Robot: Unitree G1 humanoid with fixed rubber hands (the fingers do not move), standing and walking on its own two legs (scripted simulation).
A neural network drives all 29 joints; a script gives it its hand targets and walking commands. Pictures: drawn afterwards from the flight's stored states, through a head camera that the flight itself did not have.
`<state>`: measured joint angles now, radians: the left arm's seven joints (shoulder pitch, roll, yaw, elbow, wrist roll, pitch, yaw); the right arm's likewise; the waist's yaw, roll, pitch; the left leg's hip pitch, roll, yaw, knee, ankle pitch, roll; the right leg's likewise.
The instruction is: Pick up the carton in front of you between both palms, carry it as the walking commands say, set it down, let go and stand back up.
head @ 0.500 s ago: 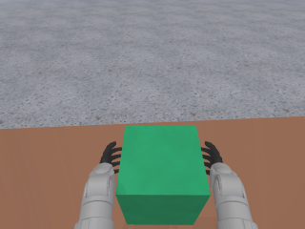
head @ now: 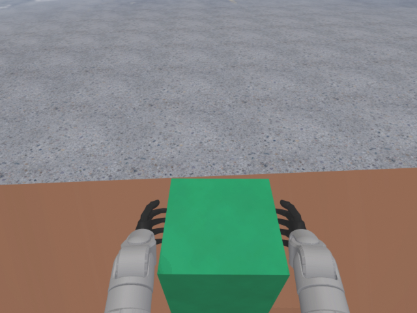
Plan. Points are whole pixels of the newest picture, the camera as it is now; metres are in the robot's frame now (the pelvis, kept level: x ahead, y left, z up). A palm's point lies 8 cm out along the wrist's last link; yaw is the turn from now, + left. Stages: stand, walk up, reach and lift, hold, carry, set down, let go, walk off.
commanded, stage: reach and lift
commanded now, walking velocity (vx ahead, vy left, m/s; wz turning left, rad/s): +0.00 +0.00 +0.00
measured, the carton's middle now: (219, 250) +0.30 +0.00 -0.04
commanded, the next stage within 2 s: hold in 0.10 s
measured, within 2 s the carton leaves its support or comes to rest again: neither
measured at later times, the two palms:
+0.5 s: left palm (141, 237) +0.27 +0.15 +0.05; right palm (298, 236) +0.27 -0.15 +0.05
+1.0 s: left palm (141, 234) +0.28 +0.15 +0.05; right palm (298, 234) +0.28 -0.15 +0.05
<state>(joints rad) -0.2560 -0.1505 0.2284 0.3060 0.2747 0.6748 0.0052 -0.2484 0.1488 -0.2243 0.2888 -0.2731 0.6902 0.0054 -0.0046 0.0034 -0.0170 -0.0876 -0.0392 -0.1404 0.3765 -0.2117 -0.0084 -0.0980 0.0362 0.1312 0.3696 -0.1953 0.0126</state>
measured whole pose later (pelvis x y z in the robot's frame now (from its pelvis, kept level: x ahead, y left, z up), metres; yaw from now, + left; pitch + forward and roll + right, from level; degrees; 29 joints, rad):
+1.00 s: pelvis -0.01 +0.00 +0.00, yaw +0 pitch -7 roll +0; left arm -0.27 -0.15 0.23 0.24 0.28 0.76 0.00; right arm -0.26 0.15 -0.22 0.23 -0.28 0.77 0.01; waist 0.00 0.00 0.01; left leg -0.04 -0.04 -0.13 0.36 -0.20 -0.01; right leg -0.05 0.04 0.12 0.35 -0.18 0.01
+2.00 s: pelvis +0.20 +0.00 +0.00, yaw +3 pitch +6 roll +1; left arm -0.14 -0.13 0.08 -0.35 0.10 1.21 0.11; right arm -0.13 0.13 -0.12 -0.37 -0.08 1.23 -0.10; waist 0.02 -0.02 -0.12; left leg -0.47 0.04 0.11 0.96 -0.45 0.02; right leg -0.15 -0.03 -0.16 0.36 -0.32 -0.03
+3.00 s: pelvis +0.77 +0.04 -0.01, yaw +2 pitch +3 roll +0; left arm -0.40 -0.10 0.18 -0.23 0.08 1.16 0.11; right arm -0.41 0.10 -0.16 -0.24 -0.11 1.19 -0.10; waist 0.01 0.02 0.01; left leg -0.37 0.06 0.11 0.52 -0.17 0.00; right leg -0.33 -0.03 -0.23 0.54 -0.26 -0.07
